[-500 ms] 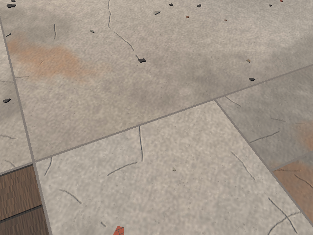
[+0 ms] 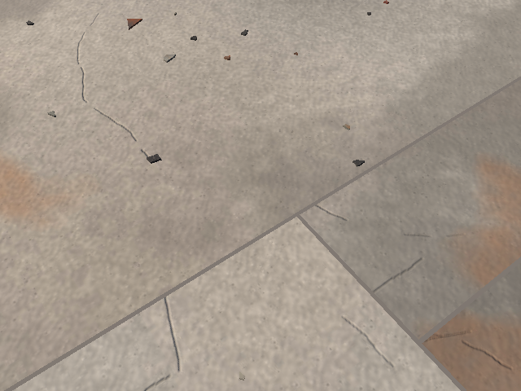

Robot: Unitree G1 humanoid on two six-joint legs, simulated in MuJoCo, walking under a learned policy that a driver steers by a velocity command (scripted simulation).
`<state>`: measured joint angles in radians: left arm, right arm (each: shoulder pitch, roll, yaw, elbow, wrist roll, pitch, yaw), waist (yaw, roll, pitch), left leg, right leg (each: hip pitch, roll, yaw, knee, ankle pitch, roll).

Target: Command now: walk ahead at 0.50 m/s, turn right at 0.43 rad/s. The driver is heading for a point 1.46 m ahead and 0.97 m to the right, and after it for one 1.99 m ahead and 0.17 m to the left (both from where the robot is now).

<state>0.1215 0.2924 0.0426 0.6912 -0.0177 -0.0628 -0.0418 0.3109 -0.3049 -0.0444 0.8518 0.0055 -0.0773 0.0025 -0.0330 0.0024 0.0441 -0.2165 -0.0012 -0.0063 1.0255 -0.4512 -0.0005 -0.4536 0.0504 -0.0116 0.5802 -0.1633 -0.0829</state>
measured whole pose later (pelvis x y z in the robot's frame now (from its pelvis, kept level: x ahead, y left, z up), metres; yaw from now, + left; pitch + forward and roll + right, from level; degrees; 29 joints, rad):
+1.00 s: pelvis +0.50 -0.12 -0.01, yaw -35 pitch +1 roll +1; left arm 0.13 0.31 0.07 0.58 -0.02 -0.03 -0.04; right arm 0.27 -0.32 -0.06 0.83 0.02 -0.07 0.01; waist -0.04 0.00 0.08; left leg -0.22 0.05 0.03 1.10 -0.48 -0.01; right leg -0.48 0.05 -0.02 0.64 -0.19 -0.10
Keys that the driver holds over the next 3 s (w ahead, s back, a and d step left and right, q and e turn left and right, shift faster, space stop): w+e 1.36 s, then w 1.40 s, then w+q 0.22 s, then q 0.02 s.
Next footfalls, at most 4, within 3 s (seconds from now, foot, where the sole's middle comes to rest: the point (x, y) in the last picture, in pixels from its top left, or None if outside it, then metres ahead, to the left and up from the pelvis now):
0.40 left None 0.41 0.11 -0.76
0.92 right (367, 339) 0.57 -0.25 -0.76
1.42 left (356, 228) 0.91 -0.27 -0.76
1.90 right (482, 234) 0.87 -0.64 -0.76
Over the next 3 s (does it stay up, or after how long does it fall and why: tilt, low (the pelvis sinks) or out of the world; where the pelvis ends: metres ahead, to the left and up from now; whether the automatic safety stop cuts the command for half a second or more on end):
stays up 1.22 -0.93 0.00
